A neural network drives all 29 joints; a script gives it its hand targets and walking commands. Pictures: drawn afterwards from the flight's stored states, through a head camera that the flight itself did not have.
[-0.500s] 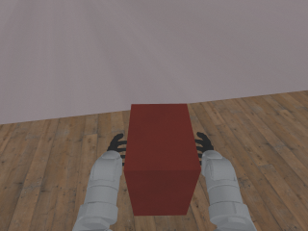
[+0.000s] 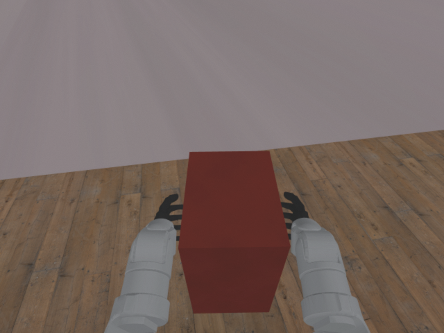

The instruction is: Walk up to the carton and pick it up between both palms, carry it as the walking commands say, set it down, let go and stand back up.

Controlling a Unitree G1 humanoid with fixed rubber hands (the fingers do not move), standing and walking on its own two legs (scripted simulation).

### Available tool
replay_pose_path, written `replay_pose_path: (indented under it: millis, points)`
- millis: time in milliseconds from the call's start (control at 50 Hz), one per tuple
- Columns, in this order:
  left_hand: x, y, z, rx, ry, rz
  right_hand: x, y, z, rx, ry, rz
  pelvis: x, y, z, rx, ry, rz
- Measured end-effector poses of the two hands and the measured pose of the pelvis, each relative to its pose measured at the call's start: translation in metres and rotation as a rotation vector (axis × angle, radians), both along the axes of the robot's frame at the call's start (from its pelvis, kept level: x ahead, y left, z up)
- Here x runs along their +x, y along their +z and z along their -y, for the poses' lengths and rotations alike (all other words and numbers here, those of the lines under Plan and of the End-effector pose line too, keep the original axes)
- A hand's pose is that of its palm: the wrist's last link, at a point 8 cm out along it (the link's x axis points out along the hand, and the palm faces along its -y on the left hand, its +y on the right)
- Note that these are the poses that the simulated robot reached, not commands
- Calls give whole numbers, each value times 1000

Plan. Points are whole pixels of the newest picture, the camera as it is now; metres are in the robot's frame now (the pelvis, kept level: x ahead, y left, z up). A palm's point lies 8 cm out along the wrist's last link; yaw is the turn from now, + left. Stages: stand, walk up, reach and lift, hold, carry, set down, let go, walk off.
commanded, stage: hold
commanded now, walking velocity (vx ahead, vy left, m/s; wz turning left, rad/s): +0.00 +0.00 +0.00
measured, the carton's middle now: (230, 234) +0.32 +0.00 -0.02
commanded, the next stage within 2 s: carry in 0.26 s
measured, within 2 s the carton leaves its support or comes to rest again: neither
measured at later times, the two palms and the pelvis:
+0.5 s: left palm (182, 220) +0.30 +0.09 +0.06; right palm (319, 227) +0.29 -0.17 +0.06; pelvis -0.01 -0.02 -0.02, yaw -5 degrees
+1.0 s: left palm (246, 195) +0.34 -0.03 +0.09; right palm (391, 234) +0.26 -0.28 +0.09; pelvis -0.05 -0.02 -0.01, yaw -19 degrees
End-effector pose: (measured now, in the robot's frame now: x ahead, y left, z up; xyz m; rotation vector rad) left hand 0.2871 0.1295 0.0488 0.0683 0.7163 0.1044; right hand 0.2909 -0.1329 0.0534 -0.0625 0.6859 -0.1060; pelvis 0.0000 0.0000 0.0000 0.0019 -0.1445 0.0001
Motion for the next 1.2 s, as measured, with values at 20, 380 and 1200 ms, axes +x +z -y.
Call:
replay_pose_path:
  millis: [20, 380, 1200]
  points:
    - [0, 0, 0, -1, 1, 0, 0, 0, 0, 0, 0, 0, 0, 0, 0, 0, 0, 0]
    - [7, -1, 9, -20, 4, 35, 3, 1, 9, 6, -30, 35, -4, -9, 6, 15, -58, -131]
    - [39, 20, 156, -89, -367, -84, -75, 23, 129, 71, -529, -49, -70, -15, -13, 59, -454, -238]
